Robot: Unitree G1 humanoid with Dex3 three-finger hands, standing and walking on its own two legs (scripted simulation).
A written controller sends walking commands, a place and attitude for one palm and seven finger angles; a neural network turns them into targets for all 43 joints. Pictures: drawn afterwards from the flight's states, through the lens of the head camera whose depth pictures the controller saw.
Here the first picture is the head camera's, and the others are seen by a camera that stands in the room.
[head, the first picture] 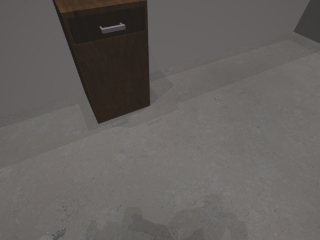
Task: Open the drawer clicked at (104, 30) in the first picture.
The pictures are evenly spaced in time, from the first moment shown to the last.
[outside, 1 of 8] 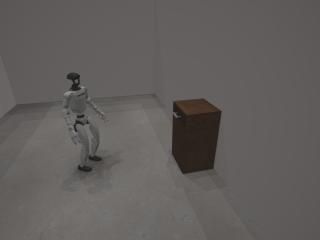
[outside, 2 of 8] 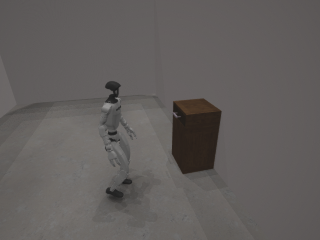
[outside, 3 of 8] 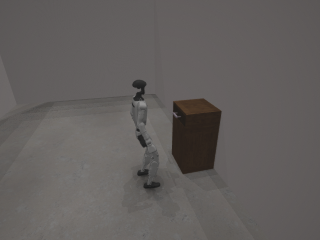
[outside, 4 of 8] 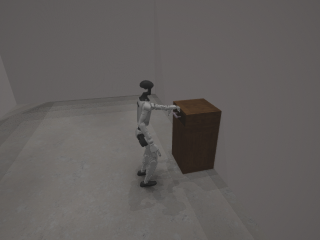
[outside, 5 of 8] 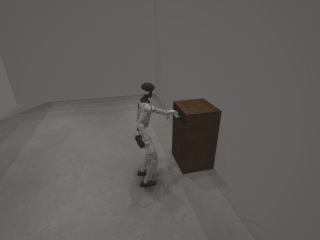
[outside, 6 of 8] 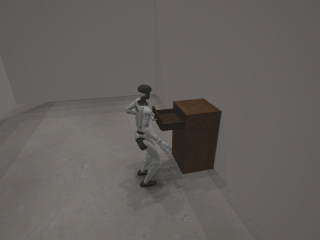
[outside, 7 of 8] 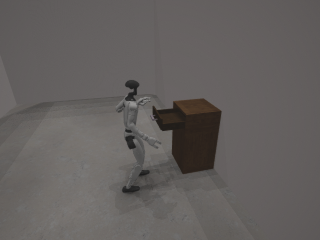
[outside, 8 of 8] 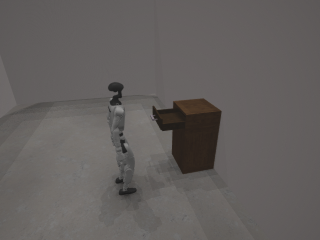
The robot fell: no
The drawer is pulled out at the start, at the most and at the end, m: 0.00 0.30 0.30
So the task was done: yes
